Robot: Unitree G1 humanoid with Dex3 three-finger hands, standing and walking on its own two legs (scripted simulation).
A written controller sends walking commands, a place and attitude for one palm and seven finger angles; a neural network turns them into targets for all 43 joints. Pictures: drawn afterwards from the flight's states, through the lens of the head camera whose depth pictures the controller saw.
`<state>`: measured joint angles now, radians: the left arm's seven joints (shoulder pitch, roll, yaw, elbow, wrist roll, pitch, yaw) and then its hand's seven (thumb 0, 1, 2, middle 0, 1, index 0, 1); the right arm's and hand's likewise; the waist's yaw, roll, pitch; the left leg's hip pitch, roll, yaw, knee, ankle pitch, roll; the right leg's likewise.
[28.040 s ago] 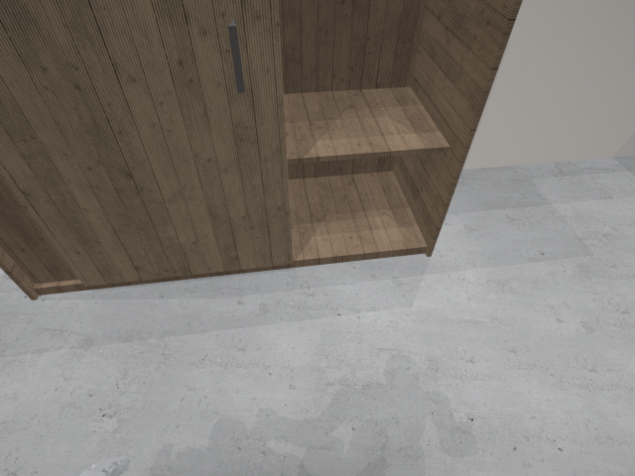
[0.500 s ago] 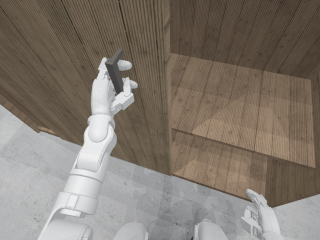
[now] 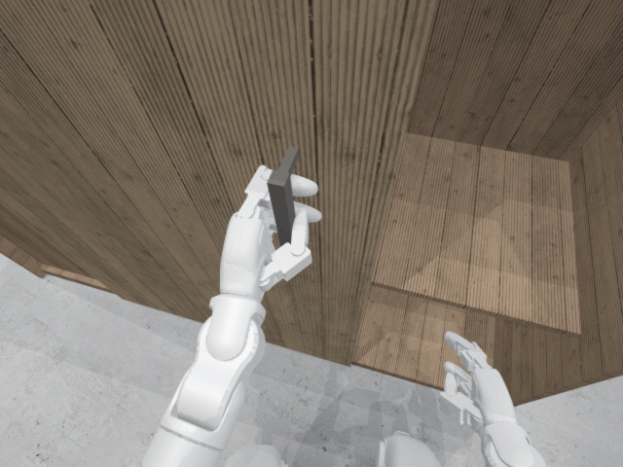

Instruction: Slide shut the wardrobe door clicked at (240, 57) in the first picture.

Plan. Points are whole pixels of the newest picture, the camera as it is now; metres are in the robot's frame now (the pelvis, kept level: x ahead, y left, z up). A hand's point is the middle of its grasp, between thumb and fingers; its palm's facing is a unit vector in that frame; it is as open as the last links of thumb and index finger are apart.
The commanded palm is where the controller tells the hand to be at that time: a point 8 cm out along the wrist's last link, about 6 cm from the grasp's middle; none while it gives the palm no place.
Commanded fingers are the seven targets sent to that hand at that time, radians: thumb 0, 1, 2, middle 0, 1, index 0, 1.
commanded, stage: step sideways, sliding the door along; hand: left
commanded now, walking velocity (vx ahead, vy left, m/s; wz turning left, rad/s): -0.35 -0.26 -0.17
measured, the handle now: (291, 208) +0.37 +0.09 +0.11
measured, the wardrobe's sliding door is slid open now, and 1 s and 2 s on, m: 0.40 0.18 0.00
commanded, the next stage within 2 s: none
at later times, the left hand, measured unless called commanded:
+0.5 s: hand (415, 284) +0.30 -0.05 +0.11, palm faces -0.16 -0.98 -0.11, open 5.8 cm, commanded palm +0.28 -0.05 +0.11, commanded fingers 0.00 0.90 0.90 -0.45 -1.40 -0.45 -1.40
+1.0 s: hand (526, 311) +0.28 -0.15 +0.12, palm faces -0.01 -0.99 -0.13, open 6.0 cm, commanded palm +0.26 -0.17 +0.11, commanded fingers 0.00 0.90 0.90 -0.45 -1.40 -0.45 -1.40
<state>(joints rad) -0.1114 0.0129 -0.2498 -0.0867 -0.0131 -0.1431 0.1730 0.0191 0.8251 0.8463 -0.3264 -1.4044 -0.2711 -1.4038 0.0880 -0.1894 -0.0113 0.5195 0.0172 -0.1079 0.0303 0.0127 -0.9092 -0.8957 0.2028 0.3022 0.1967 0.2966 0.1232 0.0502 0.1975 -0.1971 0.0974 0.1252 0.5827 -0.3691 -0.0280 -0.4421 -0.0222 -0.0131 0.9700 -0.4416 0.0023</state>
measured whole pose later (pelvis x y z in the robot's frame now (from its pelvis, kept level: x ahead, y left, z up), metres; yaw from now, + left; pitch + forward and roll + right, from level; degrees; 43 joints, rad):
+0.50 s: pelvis -0.06 -0.09 -0.01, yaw -6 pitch -1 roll -1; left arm -0.28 0.12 -0.16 0.07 -0.04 -0.12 0.11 0.00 0.78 0.80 -0.44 -1.40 -0.27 -1.40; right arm 0.10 -0.20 -0.04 0.58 0.01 -0.03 0.01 0.01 -0.91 -0.90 0.20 0.30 0.20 0.30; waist 0.06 0.05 0.18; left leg -0.28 0.24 0.10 0.61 -0.28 -0.12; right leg -0.33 -0.01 -0.03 0.77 -0.37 0.00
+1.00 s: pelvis -0.15 -0.23 +0.00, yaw -6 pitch -3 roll -3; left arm -0.68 0.16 -0.08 0.56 -0.09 -0.07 0.15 0.02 0.82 0.85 -0.34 -1.34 -0.16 -1.40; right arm 0.17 -0.18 0.00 0.65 0.04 0.00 -0.02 0.01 -0.91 -0.90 0.21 0.30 0.20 0.30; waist 0.10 0.06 0.18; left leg -0.28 0.27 0.03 0.57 -0.23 -0.12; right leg -0.33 -0.06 -0.01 0.79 -0.41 -0.01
